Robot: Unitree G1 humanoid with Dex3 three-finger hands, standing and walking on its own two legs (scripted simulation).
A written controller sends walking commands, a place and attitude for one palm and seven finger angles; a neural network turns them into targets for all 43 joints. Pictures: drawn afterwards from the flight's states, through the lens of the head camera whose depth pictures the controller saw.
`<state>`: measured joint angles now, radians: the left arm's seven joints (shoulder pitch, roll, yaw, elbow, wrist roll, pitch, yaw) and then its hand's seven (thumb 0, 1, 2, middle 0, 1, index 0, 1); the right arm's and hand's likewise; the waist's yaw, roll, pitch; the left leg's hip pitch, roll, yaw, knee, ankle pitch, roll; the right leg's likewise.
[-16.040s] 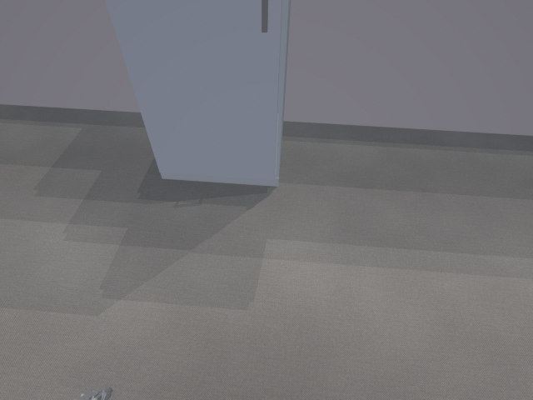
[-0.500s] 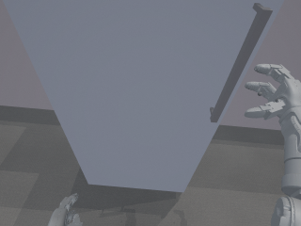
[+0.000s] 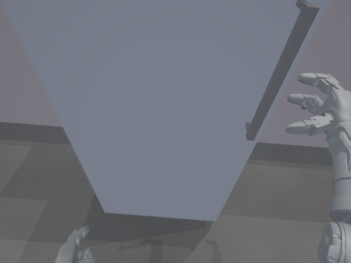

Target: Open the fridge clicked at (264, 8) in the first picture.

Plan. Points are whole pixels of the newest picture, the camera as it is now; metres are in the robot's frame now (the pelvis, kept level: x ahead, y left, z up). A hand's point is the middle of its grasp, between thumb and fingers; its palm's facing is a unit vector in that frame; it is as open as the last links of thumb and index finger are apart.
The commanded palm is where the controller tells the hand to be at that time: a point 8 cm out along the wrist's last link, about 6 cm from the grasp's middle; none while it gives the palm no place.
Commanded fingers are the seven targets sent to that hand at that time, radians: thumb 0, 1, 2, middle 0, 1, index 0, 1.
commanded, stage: move the hooked fingers beside the handle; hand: right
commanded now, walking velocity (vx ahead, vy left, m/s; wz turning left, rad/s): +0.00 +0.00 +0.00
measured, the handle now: (270, 83) +0.45 -0.17 +0.22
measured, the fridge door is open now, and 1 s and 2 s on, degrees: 0 0 0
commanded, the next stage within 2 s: feel for the door with the fingertips in 0.32 s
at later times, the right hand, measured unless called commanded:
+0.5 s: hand (305, 108) +0.40 -0.23 +0.20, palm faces +0.05 +1.00 -0.01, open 14.0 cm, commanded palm +0.37 -0.27 +0.20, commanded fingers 0.00 0.50 -0.30 0.30 1.20 0.30 1.20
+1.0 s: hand (287, 104) +0.40 -0.19 +0.20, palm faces +0.05 +1.00 +0.00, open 14.0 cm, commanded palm +0.38 -0.24 +0.20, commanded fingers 0.00 0.50 -0.30 0.30 1.20 0.30 1.20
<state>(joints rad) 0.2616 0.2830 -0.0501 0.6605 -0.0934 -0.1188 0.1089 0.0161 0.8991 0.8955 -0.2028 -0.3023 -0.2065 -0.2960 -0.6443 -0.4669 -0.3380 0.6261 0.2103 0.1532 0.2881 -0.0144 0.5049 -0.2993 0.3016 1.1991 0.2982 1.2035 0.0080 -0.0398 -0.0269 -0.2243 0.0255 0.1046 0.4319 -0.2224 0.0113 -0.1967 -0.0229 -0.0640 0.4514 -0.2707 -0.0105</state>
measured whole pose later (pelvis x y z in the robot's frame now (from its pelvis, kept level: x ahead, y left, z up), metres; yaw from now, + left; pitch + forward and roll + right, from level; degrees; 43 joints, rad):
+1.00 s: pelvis +0.00 +0.00 +0.00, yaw +0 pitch +0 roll +0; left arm 0.21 0.25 -0.06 0.66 -0.09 -0.09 0.10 0.02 0.90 0.90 -0.20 -0.30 -0.21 -0.30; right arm -0.62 -0.36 -0.27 0.49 0.21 0.23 0.17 -0.01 0.50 -0.30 0.30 1.20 0.30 1.20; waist 0.00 -0.04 -0.04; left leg -0.21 0.03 0.10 0.43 -0.22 0.01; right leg -0.17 -0.02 -0.07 0.44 -0.27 -0.01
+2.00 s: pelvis +0.00 +0.00 +0.00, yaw +0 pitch +1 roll +0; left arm 0.24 0.26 -0.05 0.67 -0.09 -0.09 0.09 0.02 0.90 0.90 -0.20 -0.30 -0.21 -0.30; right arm -0.66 -0.35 -0.25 0.55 0.20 0.17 0.17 -0.01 0.50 -0.30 0.34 1.24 0.32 1.23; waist -0.01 -0.04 -0.03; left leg -0.23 0.03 0.10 0.44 -0.22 0.01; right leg -0.19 -0.02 -0.06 0.45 -0.26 -0.01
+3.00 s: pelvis +0.00 +0.00 +0.00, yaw +0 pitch +0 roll +0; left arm 0.24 0.26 -0.06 0.64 -0.09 -0.08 0.10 0.02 0.90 0.90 -0.20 -0.30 -0.21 -0.30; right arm -0.56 -0.42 -0.32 0.47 0.23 0.21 0.24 -0.01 0.50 -0.30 0.30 1.20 0.30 1.20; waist 0.00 -0.04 -0.04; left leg -0.20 0.02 0.09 0.42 -0.22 0.01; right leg -0.17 -0.02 -0.07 0.44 -0.27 -0.01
